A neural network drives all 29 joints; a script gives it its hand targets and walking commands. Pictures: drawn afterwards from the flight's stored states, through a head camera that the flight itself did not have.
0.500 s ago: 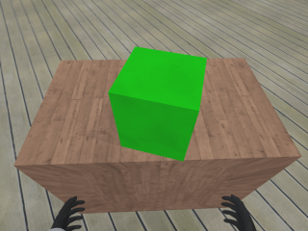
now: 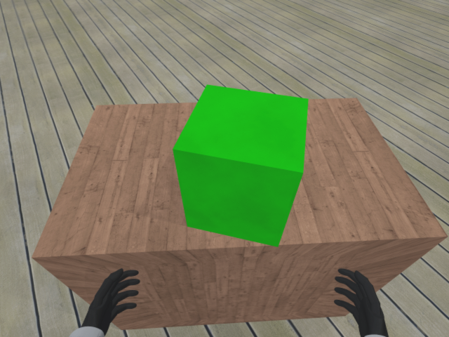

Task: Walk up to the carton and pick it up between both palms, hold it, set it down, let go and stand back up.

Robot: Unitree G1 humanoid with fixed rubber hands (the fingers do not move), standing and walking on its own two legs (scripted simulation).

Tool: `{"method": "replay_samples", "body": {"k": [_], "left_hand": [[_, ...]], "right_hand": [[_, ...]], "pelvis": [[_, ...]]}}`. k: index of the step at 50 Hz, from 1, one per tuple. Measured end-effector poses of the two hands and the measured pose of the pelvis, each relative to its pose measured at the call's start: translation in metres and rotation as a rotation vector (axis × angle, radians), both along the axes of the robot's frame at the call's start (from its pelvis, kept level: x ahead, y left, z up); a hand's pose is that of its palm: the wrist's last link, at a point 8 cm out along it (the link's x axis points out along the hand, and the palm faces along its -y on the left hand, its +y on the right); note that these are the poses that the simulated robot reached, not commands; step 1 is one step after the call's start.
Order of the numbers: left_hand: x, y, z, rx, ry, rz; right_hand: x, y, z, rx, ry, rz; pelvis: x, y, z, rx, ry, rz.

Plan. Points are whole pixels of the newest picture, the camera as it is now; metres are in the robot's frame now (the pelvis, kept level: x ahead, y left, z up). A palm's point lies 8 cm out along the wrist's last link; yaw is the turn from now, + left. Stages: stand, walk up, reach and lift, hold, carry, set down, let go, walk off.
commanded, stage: reach and lift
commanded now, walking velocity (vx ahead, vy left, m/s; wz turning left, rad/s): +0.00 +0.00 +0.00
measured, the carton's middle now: (243, 167) +0.43 -0.01 +0.04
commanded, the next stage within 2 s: none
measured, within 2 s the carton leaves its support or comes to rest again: neither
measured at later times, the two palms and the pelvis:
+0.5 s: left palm (93, 292) +0.18 +0.24 +0.02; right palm (358, 294) +0.18 -0.18 +0.02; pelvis -0.01 -0.01 +0.00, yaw +2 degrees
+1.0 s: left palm (104, 228) +0.26 +0.23 +0.07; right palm (367, 246) +0.24 -0.20 +0.07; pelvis +0.00 +0.00 +0.00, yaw +2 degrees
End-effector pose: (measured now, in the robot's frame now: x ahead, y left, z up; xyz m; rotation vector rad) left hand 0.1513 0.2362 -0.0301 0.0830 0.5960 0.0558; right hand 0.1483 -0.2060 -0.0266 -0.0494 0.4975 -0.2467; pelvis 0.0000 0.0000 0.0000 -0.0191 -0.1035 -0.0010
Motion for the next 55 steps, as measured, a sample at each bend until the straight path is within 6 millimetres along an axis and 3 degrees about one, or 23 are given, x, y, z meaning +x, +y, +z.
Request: {"method": "replay_samples", "body": {"k": [10, 30, 43, 55], "left_hand": [[0.001, 0.001, 0.018, -0.004, -0.085, -0.023], [0.037, 0.002, 0.055, -0.045, -0.271, -0.091], [0.085, -0.003, 0.087, -0.047, -0.288, -0.11], [0.125, -0.011, 0.111, -0.05, -0.282, -0.129]], "right_hand": [[0.007, 0.006, 0.011, 0.028, -0.052, -0.028], [0.045, 0.025, 0.051, 0.064, -0.176, -0.071], [0.082, 0.018, 0.078, 0.069, -0.191, -0.05], [0.094, 0.007, 0.102, 0.073, -0.218, -0.052]], "pelvis": [[-0.006, -0.003, -0.001, -0.002, 0.014, 0.016], [-0.007, -0.009, -0.004, -0.004, 0.012, 0.041], [-0.002, -0.003, -0.002, -0.006, 0.034, 0.036], [-0.004, -0.004, 0.0, -0.003, 0.048, 0.021]]}}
